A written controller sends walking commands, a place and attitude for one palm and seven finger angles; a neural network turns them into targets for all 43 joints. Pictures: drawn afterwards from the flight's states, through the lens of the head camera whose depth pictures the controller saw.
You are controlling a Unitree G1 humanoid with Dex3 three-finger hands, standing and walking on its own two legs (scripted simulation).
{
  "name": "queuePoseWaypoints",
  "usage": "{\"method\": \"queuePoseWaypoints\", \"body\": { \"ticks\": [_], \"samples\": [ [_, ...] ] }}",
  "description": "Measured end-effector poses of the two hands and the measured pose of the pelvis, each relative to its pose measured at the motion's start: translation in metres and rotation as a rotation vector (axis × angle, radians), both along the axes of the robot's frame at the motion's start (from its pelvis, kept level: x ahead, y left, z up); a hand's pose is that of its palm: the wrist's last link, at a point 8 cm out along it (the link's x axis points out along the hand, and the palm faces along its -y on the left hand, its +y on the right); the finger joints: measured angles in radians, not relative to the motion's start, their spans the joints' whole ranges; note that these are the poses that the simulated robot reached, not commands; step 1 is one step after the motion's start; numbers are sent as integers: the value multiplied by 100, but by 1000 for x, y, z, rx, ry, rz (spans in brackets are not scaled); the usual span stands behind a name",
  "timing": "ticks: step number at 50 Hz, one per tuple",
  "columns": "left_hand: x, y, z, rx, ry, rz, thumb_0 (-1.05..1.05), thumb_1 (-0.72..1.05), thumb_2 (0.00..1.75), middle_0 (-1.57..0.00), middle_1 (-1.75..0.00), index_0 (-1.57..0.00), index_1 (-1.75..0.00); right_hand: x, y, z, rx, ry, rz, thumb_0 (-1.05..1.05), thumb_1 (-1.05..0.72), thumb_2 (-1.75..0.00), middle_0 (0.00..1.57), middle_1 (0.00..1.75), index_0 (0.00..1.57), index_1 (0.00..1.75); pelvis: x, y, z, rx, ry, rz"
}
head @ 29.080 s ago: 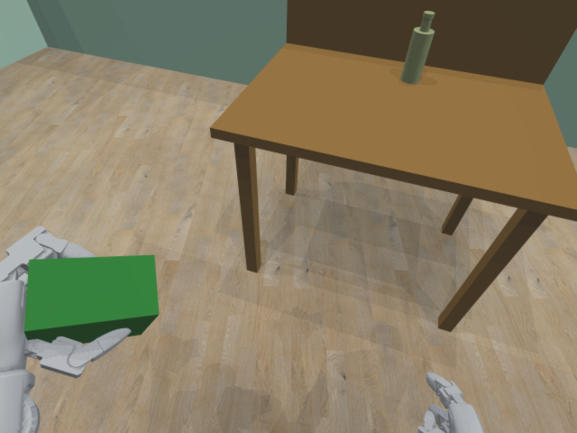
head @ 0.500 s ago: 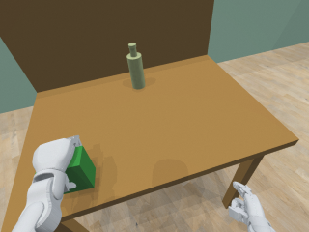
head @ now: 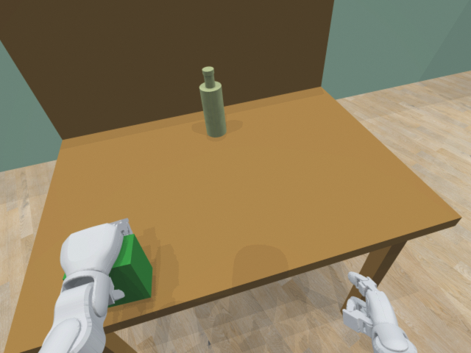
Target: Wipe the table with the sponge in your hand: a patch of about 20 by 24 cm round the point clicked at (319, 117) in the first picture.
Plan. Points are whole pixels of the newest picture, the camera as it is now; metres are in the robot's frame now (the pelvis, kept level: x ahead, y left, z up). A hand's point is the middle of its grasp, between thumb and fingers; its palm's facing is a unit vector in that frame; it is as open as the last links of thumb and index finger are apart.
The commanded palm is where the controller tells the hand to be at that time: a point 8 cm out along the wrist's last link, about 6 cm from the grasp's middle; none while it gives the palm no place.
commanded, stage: lower the sponge onto the table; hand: left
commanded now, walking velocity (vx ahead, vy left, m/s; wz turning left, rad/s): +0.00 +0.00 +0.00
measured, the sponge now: (116, 278) +0.22 +0.27 +0.00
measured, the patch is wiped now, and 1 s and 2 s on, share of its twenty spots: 0.00 0.00 0.25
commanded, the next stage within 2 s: wipe forward along the first lane in 0.68 s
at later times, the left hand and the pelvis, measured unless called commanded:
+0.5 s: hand (113, 269) +0.22 +0.27 +0.02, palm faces -0.07 -0.10 -0.99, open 10.0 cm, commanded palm +0.20 +0.26 +0.08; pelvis +0.00 -0.01 +0.00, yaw +0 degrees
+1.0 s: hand (114, 258) +0.25 +0.28 +0.02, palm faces -0.05 -0.07 -1.00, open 10.0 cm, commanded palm +0.23 +0.28 +0.06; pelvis -0.01 -0.01 -0.01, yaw +1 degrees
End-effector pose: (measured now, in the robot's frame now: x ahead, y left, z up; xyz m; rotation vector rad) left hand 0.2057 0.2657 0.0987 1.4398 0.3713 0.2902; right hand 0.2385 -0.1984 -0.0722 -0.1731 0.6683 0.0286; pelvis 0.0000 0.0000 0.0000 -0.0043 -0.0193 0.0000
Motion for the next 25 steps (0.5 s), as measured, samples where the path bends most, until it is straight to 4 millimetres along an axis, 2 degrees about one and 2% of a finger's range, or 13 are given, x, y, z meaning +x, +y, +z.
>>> {"method": "queuePoseWaypoints", "body": {
  "ticks": [8,25],
  "samples": [
    [-3,-2,-7,3,10,-5,-1,-51,104,-72,-133,-76,-133,-5,-6,-2,-8,6,-13,1,-90,-90,20,30,20,30,-2,-3,-1,0,-2,-1],
    [3,2,-22,14,40,5,-1,-51,104,-72,-133,-76,-133,-25,-28,-11,-29,43,-73,1,-90,-90,20,30,20,30,-3,-8,-2,0,13,-4]
  ]
}}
